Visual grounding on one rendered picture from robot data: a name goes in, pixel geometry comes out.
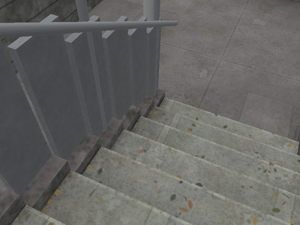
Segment stairs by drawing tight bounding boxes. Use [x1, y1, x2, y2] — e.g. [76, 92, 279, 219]
[10, 97, 300, 225]

